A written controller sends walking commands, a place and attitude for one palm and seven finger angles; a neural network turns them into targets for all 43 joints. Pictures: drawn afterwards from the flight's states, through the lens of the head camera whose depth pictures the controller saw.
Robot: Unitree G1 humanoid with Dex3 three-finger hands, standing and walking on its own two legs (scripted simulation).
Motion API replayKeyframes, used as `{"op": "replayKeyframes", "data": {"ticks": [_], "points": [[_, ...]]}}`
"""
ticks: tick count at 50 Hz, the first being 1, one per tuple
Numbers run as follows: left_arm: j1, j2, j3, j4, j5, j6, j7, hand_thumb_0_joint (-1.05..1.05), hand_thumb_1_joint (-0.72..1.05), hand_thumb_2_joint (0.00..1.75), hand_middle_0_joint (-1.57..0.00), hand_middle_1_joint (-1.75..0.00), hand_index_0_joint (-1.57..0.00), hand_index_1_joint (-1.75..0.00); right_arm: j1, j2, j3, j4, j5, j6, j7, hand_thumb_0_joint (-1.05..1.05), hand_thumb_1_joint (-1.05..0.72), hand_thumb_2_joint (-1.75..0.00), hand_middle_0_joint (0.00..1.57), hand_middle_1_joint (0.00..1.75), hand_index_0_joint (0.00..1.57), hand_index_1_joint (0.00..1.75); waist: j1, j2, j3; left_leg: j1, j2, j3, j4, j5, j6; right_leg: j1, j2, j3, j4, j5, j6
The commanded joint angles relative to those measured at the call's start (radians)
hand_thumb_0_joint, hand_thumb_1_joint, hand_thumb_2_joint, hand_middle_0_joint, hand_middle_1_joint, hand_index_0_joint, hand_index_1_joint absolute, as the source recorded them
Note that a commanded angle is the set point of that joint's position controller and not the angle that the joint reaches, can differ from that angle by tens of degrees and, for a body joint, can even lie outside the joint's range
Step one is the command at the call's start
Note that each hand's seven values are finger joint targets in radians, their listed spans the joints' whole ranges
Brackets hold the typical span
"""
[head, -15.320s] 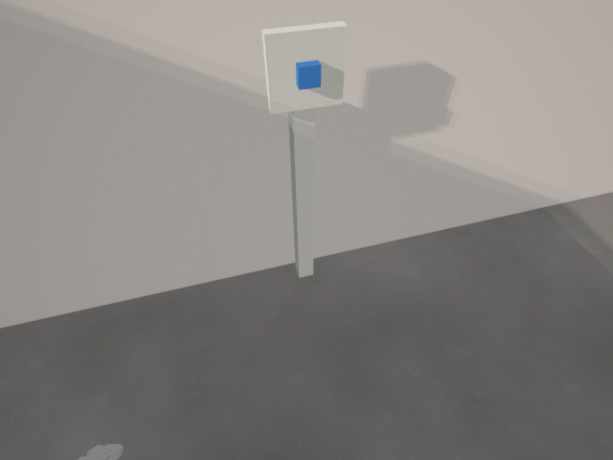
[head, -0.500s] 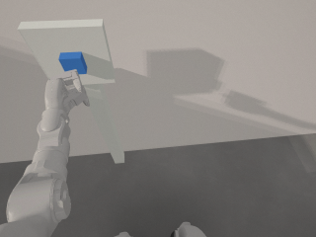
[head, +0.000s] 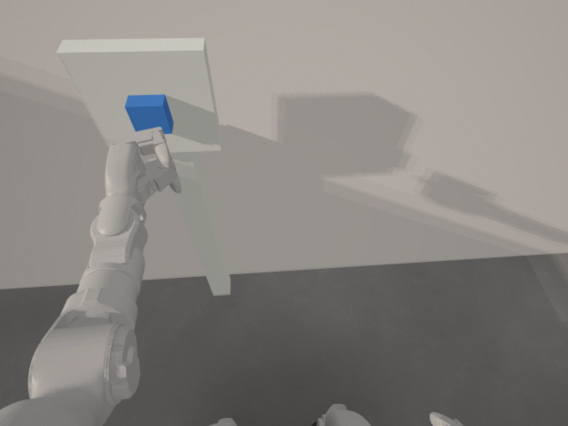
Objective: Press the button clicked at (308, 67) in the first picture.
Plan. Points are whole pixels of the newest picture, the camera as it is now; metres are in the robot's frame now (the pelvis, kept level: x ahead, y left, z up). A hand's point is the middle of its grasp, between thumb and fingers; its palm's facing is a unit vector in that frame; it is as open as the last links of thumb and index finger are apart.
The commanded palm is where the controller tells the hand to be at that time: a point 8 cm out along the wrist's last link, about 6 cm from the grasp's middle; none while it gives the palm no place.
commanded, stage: aim a knuckle at the button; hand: left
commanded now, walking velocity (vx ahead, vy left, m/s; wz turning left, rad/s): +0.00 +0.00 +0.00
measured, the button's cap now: (151, 113) +0.53 +0.20 +0.12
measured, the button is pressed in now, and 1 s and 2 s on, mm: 0 13 0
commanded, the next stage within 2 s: press the button with the knuckle in 0.02 s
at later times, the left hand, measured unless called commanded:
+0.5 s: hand (176, 157) +0.47 +0.15 +0.09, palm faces +0.08 -1.00 -0.02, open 3.1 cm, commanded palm +0.44 +0.21 +0.09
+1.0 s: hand (173, 149) +0.49 +0.16 +0.09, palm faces +0.07 -1.00 -0.03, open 2.8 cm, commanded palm +0.49 +0.21 +0.09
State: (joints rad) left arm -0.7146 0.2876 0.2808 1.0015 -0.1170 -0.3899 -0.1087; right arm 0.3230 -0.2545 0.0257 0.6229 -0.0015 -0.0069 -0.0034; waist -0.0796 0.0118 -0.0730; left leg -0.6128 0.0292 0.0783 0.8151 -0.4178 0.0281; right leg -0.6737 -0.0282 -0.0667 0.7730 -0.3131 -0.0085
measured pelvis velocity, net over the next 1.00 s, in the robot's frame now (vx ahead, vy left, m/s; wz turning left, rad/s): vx -0.02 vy -0.01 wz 0.02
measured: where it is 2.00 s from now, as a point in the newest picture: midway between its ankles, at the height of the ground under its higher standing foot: outside the picture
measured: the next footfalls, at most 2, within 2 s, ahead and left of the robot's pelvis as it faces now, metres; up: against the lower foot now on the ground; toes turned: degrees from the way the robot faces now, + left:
none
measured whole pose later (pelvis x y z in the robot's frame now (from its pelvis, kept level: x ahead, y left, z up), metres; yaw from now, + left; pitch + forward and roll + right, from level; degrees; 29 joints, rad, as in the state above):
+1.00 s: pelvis -0.02 -0.01 -0.01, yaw +1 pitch +17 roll -1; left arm -0.97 0.44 0.35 1.26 -0.07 -0.42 -0.13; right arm 0.39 -0.28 0.04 0.66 -0.02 0.00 -0.01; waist -0.16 0.02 -0.06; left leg -0.76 0.04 0.04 0.88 -0.41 0.02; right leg -0.80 -0.02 -0.10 0.81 -0.30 -0.02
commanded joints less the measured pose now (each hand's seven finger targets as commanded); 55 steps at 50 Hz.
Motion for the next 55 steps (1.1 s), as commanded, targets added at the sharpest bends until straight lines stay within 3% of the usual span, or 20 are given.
{"op": "replayKeyframes", "data": {"ticks": [1,4,6,7,9,12,15,16,18,21,28,31,33,36,38,42,45,48,50,55], "points": [[-0.363,0.169,0.020,-0.252,-0.011,-0.069,0.008,0.00,0.90,0.90,-1.30,-1.50,-1.30,-1.50,0.095,-0.150,-0.063,-0.089,0.005,-0.023,-0.003,0.00,-0.90,-0.90,0.20,0.30,0.20,0.30,-0.001,0.035,-0.402,0.183,-0.017,-0.080,-0.107,0.383,-0.021,0.237,0.045,0.030,-0.050,0.311,-0.017],[-0.344,0.181,0.032,-0.263,-0.014,-0.062,0.014,0.00,0.90,0.90,-1.30,-1.50,-1.30,-1.50,0.096,-0.152,-0.066,-0.092,0.006,-0.018,-0.005,0.00,-0.90,-0.90,0.20,0.30,0.20,0.30,-0.002,-0.020,-0.388,0.154,-0.017,-0.074,-0.110,0.375,-0.015,0.269,0.046,0.032,-0.054,0.331,-0.015],[-0.324,0.215,0.056,-0.290,-0.010,-0.061,0.016,0.00,0.90,0.90,-1.30,-1.50,-1.30,-1.50,0.090,-0.150,-0.066,-0.097,0.009,-0.015,-0.007,0.00,-0.90,-0.90,0.20,0.30,0.20,0.30,0.012,-0.010,-0.396,0.139,-0.021,-0.066,-0.118,0.356,-0.014,0.301,0.044,0.040,-0.057,0.335,-0.015],[-0.356,0.196,0.031,-0.318,-0.008,-0.062,0.016,0.00,0.90,0.90,-1.30,-1.50,-1.30,-1.50,0.082,-0.145,-0.062,-0.099,0.010,-0.015,-0.008,0.00,-0.90,-0.90,0.20,0.30,0.20,0.30,0.001,0.029,-0.392,0.144,-0.023,-0.062,-0.119,0.346,-0.013,0.295,0.042,0.044,-0.061,0.336,-0.014],[-0.427,0.183,0.008,-0.302,-0.003,-0.065,0.019,0.00,0.90,0.90,-1.30,-1.50,-1.30,-1.50,0.086,-0.144,-0.061,-0.082,0.010,-0.015,-0.014,0.00,-0.90,-0.90,0.20,0.30,0.20,0.30,-0.027,0.016,-0.345,0.141,-0.021,-0.069,-0.117,0.311,-0.012,0.257,0.043,0.040,-0.068,0.301,-0.013],[-0.455,0.205,0.029,-0.281,-0.007,-0.074,0.021,0.00,0.90,0.90,-1.30,-1.50,-1.30,-1.50,0.097,-0.147,-0.064,-0.065,0.008,-0.022,-0.019,0.00,-0.90,-0.90,0.20,0.30,0.20,0.30,-0.025,0.025,-0.395,0.159,-0.024,-0.069,-0.115,0.303,-0.011,0.271,0.043,0.046,-0.070,0.298,-0.012],[-0.474,0.189,0.009,-0.229,-0.002,-0.077,0.014,0.00,0.90,0.90,-1.30,-1.50,-1.30,-1.50,0.105,-0.147,-0.060,-0.049,0.007,-0.025,-0.018,0.00,-0.90,-0.90,0.20,0.30,0.20,0.30,-0.038,0.053,-0.375,0.163,-0.023,-0.075,-0.110,0.310,-0.015,0.234,0.042,0.040,-0.066,0.290,-0.014],[-0.473,0.205,0.027,-0.180,-0.003,-0.072,0.014,0.00,0.90,0.90,-1.30,-1.50,-1.30,-1.50,0.114,-0.152,-0.060,-0.041,0.004,-0.024,-0.018,0.00,-0.90,-0.90,0.20,0.30,0.20,0.30,-0.041,0.001,-0.355,0.135,-0.023,-0.076,-0.109,0.288,-0.012,0.236,0.043,0.039,-0.069,0.281,-0.011],[-0.463,0.234,0.050,-0.136,0.000,-0.067,0.008,0.00,0.90,0.90,-1.30,-1.50,-1.30,-1.50,0.116,-0.157,-0.059,-0.046,0.003,-0.021,-0.018,0.00,-0.90,-0.90,0.20,0.30,0.20,0.30,-0.036,-0.027,-0.352,0.085,-0.029,-0.067,-0.112,0.257,-0.007,0.266,0.039,0.048,-0.072,0.277,-0.009],[-0.486,0.288,0.087,-0.113,0.008,-0.071,0.000,0.00,0.90,0.90,-1.30,-1.50,-1.30,-1.50,0.126,-0.160,-0.057,-0.049,0.001,-0.016,-0.018,0.00,-0.90,-0.90,0.20,0.30,0.20,0.30,-0.031,-0.002,-0.377,0.064,-0.033,-0.059,-0.104,0.260,-0.005,0.289,0.037,0.060,-0.067,0.294,-0.009],[-0.530,0.323,0.106,-0.081,0.005,-0.078,-0.025,0.00,0.90,0.90,-1.30,-1.50,-1.30,-1.50,0.149,-0.167,-0.058,-0.057,-0.001,-0.005,-0.017,0.00,-0.90,-0.90,0.20,0.30,0.20,0.30,-0.046,0.000,-0.392,0.038,-0.032,-0.054,-0.089,0.244,-0.001,0.281,0.039,0.069,-0.067,0.287,-0.004],[-0.578,0.347,0.111,-0.047,0.009,-0.069,-0.027,0.00,0.90,0.90,-1.30,-1.50,-1.30,-1.50,0.160,-0.173,-0.057,-0.050,0.000,0.000,-0.021,0.00,-0.90,-0.90,0.20,0.30,0.20,0.30,-0.070,-0.018,-0.370,0.010,-0.032,-0.057,-0.085,0.210,0.002,0.264,0.039,0.075,-0.076,0.254,0.002],[-0.642,0.363,0.107,-0.073,0.017,-0.075,-0.027,0.00,0.90,0.90,-1.30,-1.50,-1.30,-1.50,0.170,-0.174,-0.056,-0.045,-0.002,-0.001,-0.023,0.00,-0.90,-0.90,0.20,0.30,0.20,0.30,-0.077,0.028,-0.394,0.029,-0.032,-0.065,-0.084,0.209,0.002,0.246,0.039,0.073,-0.071,0.239,0.000],[-0.662,0.328,0.085,-0.066,0.018,-0.083,-0.022,0.00,0.90,0.90,-1.30,-1.50,-1.30,-1.50,0.183,-0.171,-0.058,-0.037,-0.007,-0.002,-0.018,0.00,-0.90,-0.90,0.20,0.30,0.20,0.30,-0.085,0.073,-0.424,0.075,-0.030,-0.075,-0.074,0.245,-0.001,0.209,0.044,0.064,-0.061,0.248,-0.004],[-0.685,0.316,0.072,-0.033,0.015,-0.079,-0.020,0.00,0.90,0.90,-1.30,-1.50,-1.30,-1.50,0.187,-0.176,-0.056,-0.028,-0.007,-0.004,-0.018,0.00,-0.90,-0.90,0.20,0.30,0.20,0.30,-0.103,0.040,-0.391,0.062,-0.026,-0.080,-0.073,0.220,0.000,0.177,0.046,0.060,-0.069,0.217,-0.001],[-0.748,0.395,0.105,0.025,0.035,-0.068,-0.010,0.00,0.90,0.90,-1.30,-1.50,-1.30,-1.50,0.197,-0.189,-0.049,-0.018,-0.009,-0.007,-0.022,0.00,-0.90,-0.90,0.20,0.30,0.20,0.30,-0.121,0.031,-0.366,-0.001,-0.029,-0.086,-0.070,0.136,0.004,0.160,0.043,0.070,-0.078,0.137,0.002],[-0.804,0.382,0.084,0.008,0.046,-0.078,-0.006,0.00,0.90,0.90,-1.30,-1.50,-1.30,-1.50,0.207,-0.189,-0.048,-0.019,-0.016,-0.012,-0.021,0.00,-0.90,-0.90,0.20,0.30,0.20,0.30,-0.130,0.090,-0.410,0.037,-0.029,-0.100,-0.062,0.156,0.002,0.122,0.043,0.062,-0.061,0.135,-0.002],[-0.836,0.363,0.072,0.043,0.037,-0.074,-0.003,0.00,0.90,0.90,-1.30,-1.50,-1.30,-1.50,0.218,-0.195,-0.046,-0.012,-0.018,-0.016,-0.018,0.00,-0.90,-0.90,0.20,0.30,0.20,0.30,-0.151,0.057,-0.390,0.039,-0.023,-0.114,-0.058,0.142,0.000,0.077,0.047,0.053,-0.064,0.104,0.000],[-0.867,0.392,0.085,0.055,0.039,-0.070,0.003,0.00,0.90,0.90,-1.30,-1.50,-1.30,-1.50,0.222,-0.203,-0.045,-0.009,-0.018,-0.017,-0.020,0.00,-0.90,-0.90,0.20,0.30,0.20,0.30,-0.162,0.049,-0.387,0.017,-0.022,-0.115,-0.055,0.107,0.004,0.065,0.047,0.057,-0.068,0.071,0.002],[-0.935,0.366,0.051,0.061,0.049,-0.070,0.022,0.00,0.90,0.90,-1.30,-1.50,-1.30,-1.50,0.233,-0.207,-0.042,-0.002,-0.024,-0.029,-0.020,0.00,-0.90,-0.90,0.20,0.30,0.20,0.30,-0.188,0.080,-0.394,0.030,-0.020,-0.133,-0.058,0.058,0.003,0.001,0.046,0.047,-0.063,0.017,0.003]]}}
